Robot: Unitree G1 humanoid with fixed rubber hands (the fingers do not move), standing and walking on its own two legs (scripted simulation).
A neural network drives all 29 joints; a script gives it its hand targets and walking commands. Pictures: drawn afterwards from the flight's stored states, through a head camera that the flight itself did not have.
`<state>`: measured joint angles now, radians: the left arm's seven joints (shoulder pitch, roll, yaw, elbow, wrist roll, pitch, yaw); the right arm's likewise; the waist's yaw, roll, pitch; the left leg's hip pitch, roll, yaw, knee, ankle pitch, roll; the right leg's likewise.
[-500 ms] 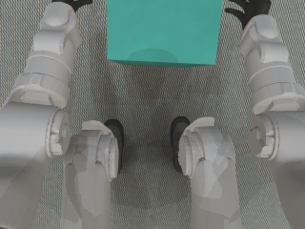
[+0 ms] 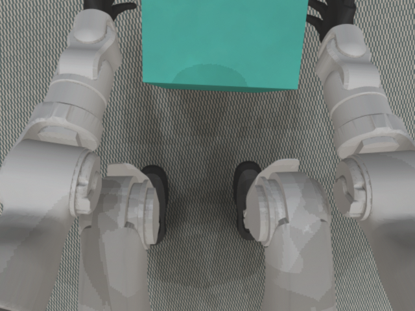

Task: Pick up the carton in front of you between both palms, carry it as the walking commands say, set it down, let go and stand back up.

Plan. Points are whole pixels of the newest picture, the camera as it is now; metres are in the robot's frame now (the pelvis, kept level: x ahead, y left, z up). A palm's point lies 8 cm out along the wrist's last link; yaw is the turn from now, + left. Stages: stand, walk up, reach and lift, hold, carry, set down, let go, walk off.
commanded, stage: reach and lift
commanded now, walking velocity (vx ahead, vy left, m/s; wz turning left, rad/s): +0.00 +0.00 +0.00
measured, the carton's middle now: (217, 29) +0.53 -0.04 -0.25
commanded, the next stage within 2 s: none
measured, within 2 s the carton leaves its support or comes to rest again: leaves its support in 0.40 s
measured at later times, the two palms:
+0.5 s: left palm (109, 2) +0.54 +0.12 -0.14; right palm (327, 14) +0.52 -0.18 -0.15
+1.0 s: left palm out of the picture +0.50 +0.12 +0.06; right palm out of the picture +0.48 -0.18 +0.06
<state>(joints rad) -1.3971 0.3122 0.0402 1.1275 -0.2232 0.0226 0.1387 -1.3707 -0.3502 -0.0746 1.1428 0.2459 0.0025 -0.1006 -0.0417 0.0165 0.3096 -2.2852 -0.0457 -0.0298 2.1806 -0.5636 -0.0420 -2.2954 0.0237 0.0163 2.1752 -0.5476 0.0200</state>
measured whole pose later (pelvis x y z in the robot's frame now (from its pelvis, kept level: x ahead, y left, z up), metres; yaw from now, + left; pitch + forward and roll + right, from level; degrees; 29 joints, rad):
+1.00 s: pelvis +0.00 +0.01 +0.12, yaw -1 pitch +42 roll +0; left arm -1.05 -0.02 0.48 0.75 0.21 0.33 0.07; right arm -1.04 -0.04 -0.47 0.74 -0.21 0.35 -0.03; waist -0.03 0.03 -0.15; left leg -2.00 -0.13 -0.08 1.78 -0.51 -0.06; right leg -2.02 0.10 0.08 1.77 -0.48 0.06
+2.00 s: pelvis +0.10 +0.00 +0.38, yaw -2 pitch +11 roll +0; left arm -0.30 -0.15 0.29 0.51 0.18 0.37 0.05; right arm -0.31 0.12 -0.29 0.52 -0.19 0.39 -0.03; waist 0.00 0.01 -0.15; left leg -0.57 -0.07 -0.14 0.71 -0.33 -0.01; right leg -0.58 0.07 0.14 0.70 -0.31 0.02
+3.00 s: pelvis +0.11 +0.00 +0.41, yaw -2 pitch -5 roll +0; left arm -0.26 -0.15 0.24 0.31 0.27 0.66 -0.01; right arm -0.26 0.15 -0.24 0.31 -0.27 0.67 0.00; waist 0.00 0.00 0.00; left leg -0.09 -0.04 -0.14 0.39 -0.22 -0.01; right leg -0.11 0.05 0.13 0.39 -0.20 0.01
